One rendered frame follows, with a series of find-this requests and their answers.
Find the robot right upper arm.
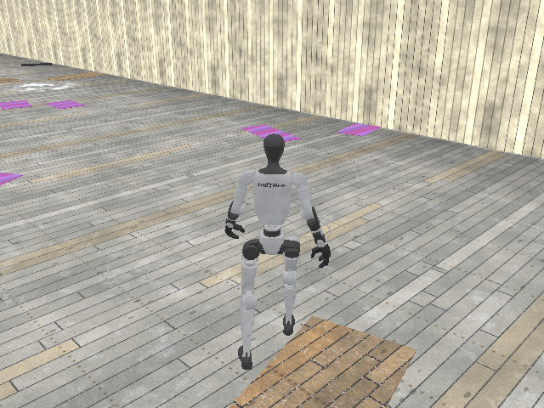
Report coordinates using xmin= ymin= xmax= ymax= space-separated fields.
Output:
xmin=291 ymin=172 xmax=314 ymax=220

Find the right robot hand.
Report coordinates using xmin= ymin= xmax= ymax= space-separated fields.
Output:
xmin=311 ymin=244 xmax=331 ymax=268

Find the left robot forearm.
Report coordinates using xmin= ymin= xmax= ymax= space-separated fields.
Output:
xmin=225 ymin=201 xmax=240 ymax=228

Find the robot left shin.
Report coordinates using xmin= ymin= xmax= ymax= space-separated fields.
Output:
xmin=241 ymin=294 xmax=254 ymax=357

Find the left robot thigh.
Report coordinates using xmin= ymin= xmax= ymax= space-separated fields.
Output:
xmin=241 ymin=239 xmax=260 ymax=310

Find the robot left upper arm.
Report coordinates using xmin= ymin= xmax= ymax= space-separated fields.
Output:
xmin=230 ymin=170 xmax=256 ymax=215

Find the right robot forearm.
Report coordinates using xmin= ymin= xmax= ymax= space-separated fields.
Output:
xmin=307 ymin=207 xmax=327 ymax=247

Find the left robot hand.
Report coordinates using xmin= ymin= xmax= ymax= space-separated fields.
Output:
xmin=225 ymin=224 xmax=245 ymax=239

